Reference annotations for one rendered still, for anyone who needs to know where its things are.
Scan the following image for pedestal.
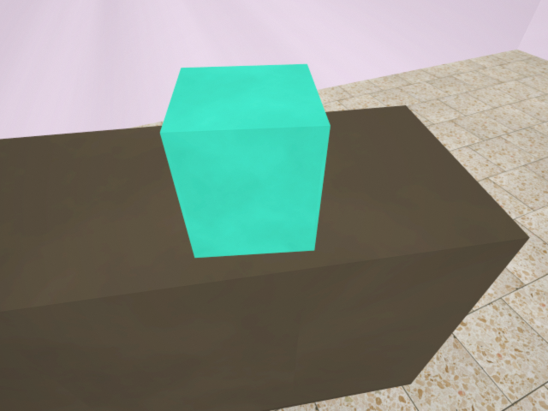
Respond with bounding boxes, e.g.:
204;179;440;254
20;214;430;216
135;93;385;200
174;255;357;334
0;105;530;411

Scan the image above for carton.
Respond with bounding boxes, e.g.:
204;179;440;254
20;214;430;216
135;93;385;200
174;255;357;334
160;64;331;258

